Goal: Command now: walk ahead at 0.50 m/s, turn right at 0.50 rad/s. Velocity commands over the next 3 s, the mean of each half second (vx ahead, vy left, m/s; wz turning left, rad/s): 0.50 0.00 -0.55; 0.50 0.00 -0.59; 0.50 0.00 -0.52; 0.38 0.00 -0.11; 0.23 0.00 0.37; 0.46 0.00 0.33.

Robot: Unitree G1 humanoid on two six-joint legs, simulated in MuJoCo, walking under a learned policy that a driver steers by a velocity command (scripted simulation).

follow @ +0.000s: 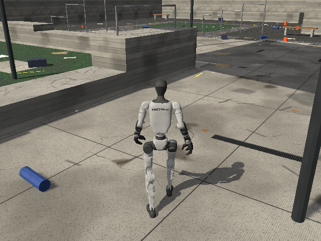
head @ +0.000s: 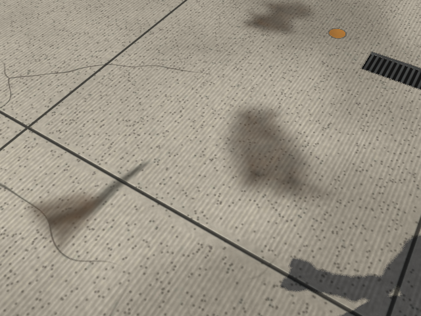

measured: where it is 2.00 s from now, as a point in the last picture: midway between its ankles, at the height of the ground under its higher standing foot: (337, 183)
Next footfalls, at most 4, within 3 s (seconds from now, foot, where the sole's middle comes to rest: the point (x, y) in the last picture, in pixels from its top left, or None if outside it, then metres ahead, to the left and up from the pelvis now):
0.02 right None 0.18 -0.09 -0.76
0.50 left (193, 303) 0.49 0.06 -0.76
1.02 right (305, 261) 0.61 -0.31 -0.76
1.50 left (299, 176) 0.95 -0.35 -0.76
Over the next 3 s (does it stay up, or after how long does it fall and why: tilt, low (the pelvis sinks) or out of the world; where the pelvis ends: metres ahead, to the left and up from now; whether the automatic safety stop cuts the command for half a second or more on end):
stays up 1.16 -0.72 0.02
